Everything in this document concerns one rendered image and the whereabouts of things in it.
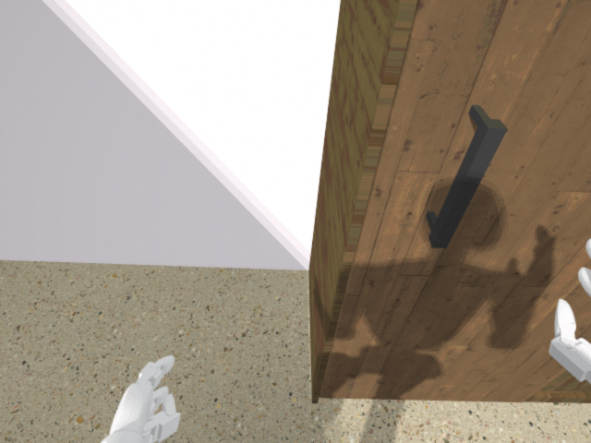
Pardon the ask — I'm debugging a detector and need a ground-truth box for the robot right hand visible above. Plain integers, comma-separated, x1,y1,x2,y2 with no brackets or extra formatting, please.
549,238,591,384

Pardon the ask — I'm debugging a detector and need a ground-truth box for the handle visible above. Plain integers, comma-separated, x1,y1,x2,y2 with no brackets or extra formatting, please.
426,105,508,248

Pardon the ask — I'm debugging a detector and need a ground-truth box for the robot left hand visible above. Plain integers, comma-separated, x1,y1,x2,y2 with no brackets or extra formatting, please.
109,355,181,443

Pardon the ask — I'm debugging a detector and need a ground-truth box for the wardrobe door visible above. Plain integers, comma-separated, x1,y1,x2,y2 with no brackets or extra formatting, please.
541,370,591,392
320,0,591,402

